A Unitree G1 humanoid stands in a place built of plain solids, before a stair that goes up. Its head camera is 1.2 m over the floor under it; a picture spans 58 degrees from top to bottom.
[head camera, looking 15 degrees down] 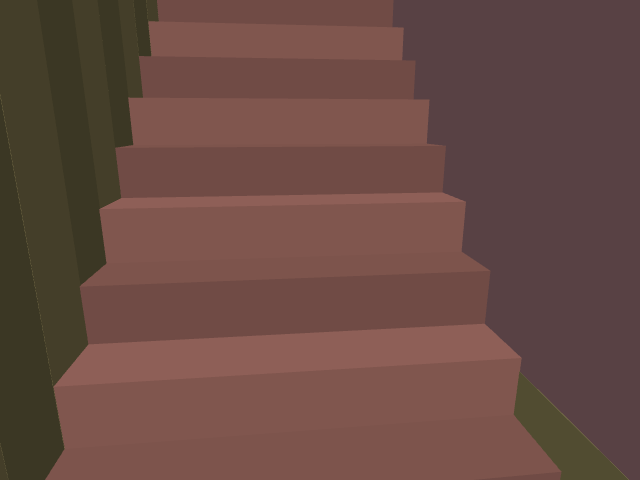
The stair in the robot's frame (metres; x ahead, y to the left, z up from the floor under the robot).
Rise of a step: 0.19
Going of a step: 0.22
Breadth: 1.25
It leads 6 degrees to the left of straight ahead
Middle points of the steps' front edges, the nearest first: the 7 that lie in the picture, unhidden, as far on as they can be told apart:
1.03 0.05 0.56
1.25 0.08 0.75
1.46 0.10 0.93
1.68 0.12 1.12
1.90 0.15 1.30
2.12 0.17 1.49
2.33 0.20 1.68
